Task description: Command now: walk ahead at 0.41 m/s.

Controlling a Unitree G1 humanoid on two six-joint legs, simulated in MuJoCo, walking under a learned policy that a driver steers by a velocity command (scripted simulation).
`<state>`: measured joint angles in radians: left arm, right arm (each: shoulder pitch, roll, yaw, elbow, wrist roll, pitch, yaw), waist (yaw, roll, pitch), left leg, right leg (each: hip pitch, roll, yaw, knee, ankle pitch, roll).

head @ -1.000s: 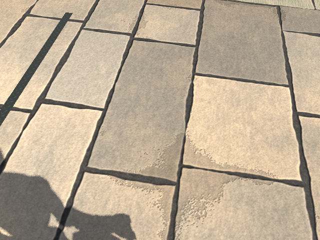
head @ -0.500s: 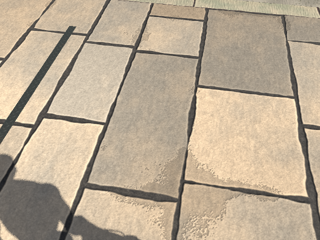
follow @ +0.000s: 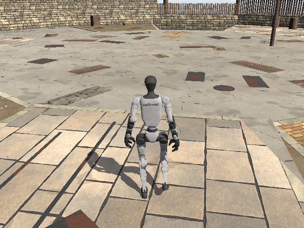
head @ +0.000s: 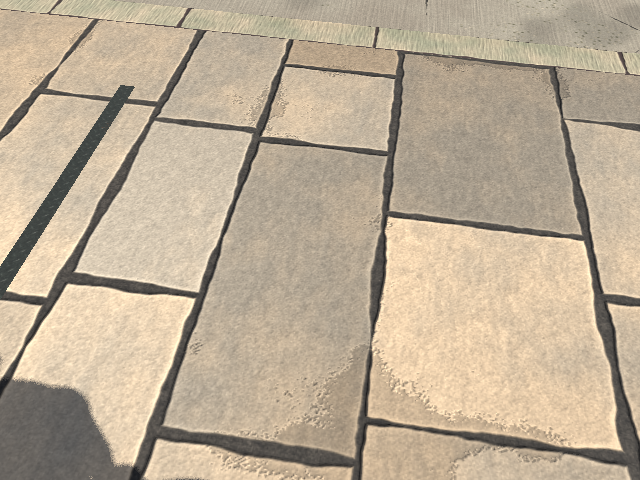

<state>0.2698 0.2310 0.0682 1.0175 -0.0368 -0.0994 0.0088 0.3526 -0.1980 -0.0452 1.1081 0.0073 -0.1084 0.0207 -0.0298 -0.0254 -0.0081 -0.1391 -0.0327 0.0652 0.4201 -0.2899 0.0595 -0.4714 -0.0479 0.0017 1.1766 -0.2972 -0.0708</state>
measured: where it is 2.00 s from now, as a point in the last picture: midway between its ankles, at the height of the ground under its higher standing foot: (338, 448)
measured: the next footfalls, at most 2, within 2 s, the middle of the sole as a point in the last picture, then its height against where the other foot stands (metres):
right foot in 0.34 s outside the picture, level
left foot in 0.88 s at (281, 416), level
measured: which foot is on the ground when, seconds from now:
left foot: down 0.00-0.36, up 0.38-0.86, down 0.88-1.00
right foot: up 0.00-0.32, down 0.34-0.90, up 0.92-1.00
